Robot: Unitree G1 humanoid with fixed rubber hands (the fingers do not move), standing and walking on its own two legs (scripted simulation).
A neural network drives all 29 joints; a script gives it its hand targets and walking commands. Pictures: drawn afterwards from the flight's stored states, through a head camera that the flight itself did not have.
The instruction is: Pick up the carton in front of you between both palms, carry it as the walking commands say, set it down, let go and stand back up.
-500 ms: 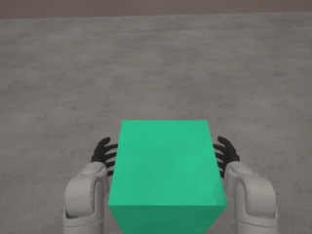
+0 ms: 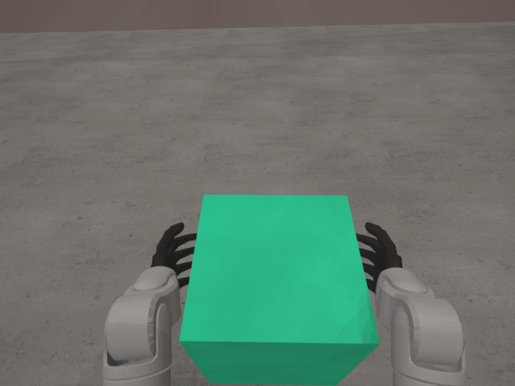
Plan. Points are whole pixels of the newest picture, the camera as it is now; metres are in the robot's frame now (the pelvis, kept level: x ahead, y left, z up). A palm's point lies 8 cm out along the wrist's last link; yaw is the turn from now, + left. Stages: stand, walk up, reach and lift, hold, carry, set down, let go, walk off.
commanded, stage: carry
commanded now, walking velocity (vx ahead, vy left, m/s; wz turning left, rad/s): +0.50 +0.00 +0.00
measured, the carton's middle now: (273, 295) +0.27 +0.00 +0.02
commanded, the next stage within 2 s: none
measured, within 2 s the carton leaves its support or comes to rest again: neither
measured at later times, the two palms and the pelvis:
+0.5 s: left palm (208, 137) +0.60 +0.14 +0.09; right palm (347, 138) +0.59 -0.16 +0.09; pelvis +0.33 +0.00 -0.01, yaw -1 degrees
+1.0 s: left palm (219, 86) +0.85 +0.15 +0.08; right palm (328, 82) +0.85 -0.15 +0.09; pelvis +0.58 +0.00 -0.01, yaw -2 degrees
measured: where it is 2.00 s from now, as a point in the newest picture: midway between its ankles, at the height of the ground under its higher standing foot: (271, 323)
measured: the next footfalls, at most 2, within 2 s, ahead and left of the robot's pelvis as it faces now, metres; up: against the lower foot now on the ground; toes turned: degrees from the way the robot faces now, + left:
left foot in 0.06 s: +0.20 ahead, +0.11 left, +0.00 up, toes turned +11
right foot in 0.52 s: +0.52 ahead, -0.10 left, +0.00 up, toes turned -13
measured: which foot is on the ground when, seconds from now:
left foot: up 0.00-0.04, down 0.06-0.54, up 0.56-0.88, down 0.90-1.00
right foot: down 0.00-0.08, up 0.10-0.50, down 0.52-1.00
